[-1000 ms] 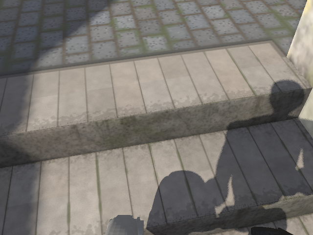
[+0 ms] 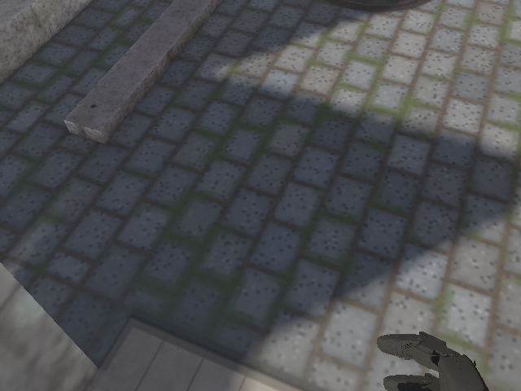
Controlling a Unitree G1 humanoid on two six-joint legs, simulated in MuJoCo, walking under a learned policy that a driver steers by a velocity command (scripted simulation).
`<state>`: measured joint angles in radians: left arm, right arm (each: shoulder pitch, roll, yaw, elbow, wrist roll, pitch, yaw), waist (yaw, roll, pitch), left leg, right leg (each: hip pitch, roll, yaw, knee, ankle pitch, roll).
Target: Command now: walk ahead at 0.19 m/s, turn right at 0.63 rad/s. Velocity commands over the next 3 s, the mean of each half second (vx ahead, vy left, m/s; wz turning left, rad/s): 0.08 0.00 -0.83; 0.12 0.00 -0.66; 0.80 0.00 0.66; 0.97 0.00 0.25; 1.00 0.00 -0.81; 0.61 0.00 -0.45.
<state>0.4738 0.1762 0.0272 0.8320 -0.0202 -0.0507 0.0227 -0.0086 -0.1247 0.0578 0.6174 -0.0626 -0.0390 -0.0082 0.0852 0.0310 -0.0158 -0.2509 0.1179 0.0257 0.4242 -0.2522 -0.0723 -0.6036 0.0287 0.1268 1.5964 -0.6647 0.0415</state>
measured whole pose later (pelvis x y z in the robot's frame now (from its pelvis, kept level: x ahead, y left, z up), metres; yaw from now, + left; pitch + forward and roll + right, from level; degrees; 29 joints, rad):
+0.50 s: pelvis +0.19 -0.06 +0.17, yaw -28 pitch +3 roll +4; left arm 0.24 0.27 0.03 0.55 -0.03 0.01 0.04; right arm -0.01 -0.23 0.01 0.52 -0.02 -0.06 -0.04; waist 0.03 0.00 0.02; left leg -0.77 -0.07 -0.11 1.18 -0.29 -0.02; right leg -0.34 0.15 0.28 0.50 -0.18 -0.08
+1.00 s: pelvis +0.31 -0.07 +0.17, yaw -47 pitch +3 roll -1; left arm 0.21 0.26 0.03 0.59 -0.01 -0.03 0.01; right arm 0.35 -0.22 -0.05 0.69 0.01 -0.03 -0.03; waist -0.05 -0.02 -0.05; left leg -0.29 -0.04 -0.08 0.42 -0.19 0.07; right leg -0.49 -0.02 0.04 1.03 -0.42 0.04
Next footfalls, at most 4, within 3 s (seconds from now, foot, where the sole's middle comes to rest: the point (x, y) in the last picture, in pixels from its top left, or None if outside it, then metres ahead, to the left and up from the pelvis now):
0.20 right None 0.23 -0.14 -0.61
0.74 left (324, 375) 0.43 -0.05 -0.61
1.12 right None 0.23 -0.19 -0.61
1.54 left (390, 252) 0.74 -0.21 -0.61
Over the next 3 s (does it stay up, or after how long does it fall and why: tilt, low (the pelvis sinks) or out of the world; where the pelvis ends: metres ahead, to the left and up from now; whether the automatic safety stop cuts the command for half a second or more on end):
stays up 1.60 -0.74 0.15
